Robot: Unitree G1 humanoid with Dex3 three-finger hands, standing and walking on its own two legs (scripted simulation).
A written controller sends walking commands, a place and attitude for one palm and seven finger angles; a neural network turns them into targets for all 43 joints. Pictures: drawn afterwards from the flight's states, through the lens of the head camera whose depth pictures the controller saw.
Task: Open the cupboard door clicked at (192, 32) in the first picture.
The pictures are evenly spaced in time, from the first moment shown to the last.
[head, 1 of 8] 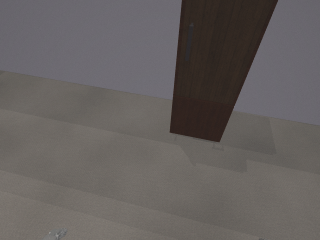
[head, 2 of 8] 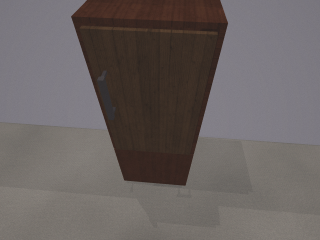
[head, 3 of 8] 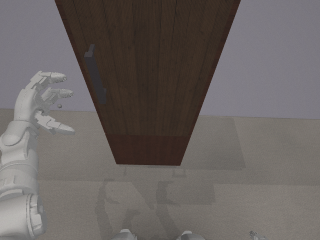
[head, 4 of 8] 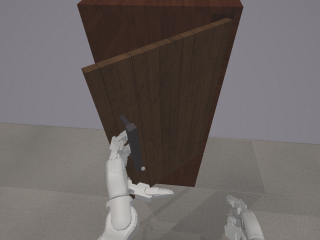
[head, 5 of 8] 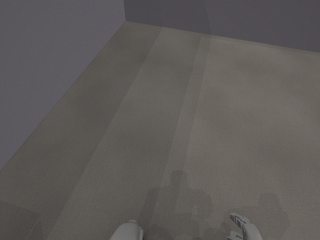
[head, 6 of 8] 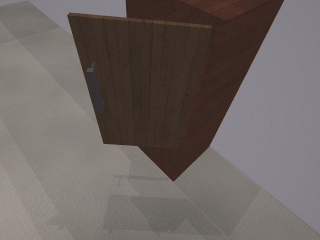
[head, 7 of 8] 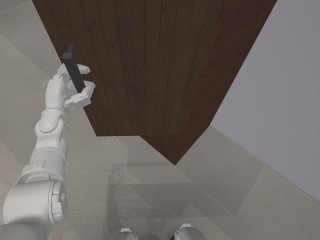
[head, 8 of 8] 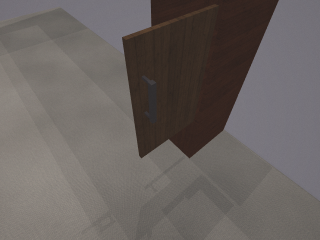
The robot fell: no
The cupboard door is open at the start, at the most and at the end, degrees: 0 90 89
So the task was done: yes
